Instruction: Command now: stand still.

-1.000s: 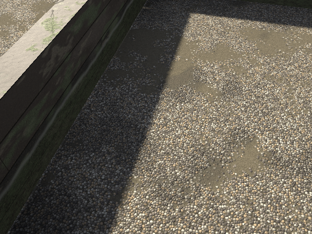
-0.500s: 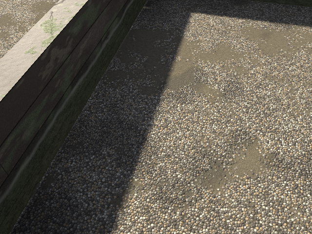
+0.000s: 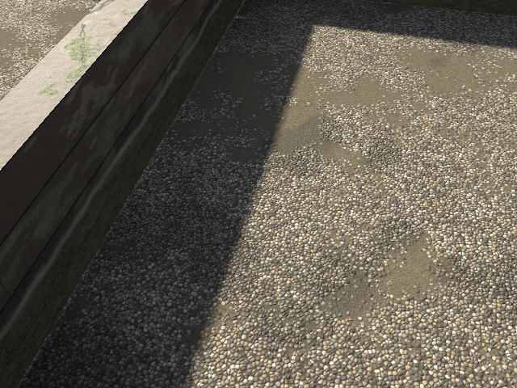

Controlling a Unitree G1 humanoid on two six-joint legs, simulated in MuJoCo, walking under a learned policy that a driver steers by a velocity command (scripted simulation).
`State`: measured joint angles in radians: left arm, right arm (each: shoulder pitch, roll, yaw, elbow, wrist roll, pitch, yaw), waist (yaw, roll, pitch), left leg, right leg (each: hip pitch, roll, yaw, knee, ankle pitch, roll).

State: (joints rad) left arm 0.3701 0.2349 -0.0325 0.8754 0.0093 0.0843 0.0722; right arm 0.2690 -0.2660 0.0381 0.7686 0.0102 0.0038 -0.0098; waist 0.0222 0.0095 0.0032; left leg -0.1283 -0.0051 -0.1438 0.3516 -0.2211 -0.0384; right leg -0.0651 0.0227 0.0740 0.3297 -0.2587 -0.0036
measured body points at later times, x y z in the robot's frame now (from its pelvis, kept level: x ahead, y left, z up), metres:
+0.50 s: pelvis +0.01 +0.01 -0.02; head +0.00 +0.01 +0.43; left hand +0.09 +0.24 -0.16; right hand +0.10 -0.24 -0.14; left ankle -0.02 +0.15 -0.75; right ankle -0.05 -0.12 -0.75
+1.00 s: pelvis +0.00 +0.01 -0.02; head +0.00 +0.01 +0.43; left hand +0.15 +0.23 -0.13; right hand +0.16 -0.22 -0.13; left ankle -0.02 +0.15 -0.75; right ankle -0.05 -0.12 -0.75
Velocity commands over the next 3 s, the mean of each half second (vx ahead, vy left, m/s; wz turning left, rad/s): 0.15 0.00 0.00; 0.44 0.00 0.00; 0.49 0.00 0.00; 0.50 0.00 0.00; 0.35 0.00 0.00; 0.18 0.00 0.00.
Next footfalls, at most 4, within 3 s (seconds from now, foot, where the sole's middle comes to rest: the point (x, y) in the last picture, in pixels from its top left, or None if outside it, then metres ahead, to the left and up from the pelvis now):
none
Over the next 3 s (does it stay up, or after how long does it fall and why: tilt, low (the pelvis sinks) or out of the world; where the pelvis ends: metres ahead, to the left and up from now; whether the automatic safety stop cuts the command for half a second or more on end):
stays up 0.03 0.01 -0.02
